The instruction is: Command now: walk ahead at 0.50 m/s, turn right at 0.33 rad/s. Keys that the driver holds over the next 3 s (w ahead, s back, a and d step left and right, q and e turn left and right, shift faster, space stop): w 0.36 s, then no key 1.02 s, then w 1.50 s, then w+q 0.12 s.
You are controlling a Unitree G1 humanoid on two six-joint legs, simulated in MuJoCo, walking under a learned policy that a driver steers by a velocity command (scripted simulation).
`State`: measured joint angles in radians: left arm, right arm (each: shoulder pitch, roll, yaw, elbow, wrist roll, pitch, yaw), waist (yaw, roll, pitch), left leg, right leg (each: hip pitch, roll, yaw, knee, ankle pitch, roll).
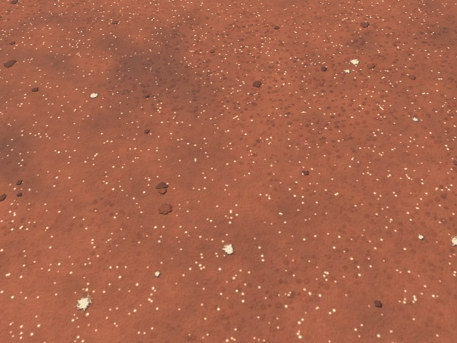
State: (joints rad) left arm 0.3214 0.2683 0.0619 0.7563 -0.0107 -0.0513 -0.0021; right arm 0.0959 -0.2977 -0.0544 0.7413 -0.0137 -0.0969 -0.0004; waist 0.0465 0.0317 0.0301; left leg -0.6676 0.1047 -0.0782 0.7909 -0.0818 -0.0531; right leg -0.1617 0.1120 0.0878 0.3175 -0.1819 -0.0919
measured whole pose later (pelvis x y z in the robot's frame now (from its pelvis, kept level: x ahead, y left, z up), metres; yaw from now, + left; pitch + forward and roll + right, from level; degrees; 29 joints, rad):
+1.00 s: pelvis +0.41 +0.03 -0.02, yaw -2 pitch +0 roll -1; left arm 0.14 0.21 0.03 0.84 0.02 0.00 0.01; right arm 0.23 -0.25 -0.03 0.93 -0.02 0.03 -0.03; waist -0.01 0.00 0.01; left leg -0.26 0.05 -0.03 0.57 -0.31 -0.04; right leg -0.34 0.03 -0.02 0.50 -0.16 -0.01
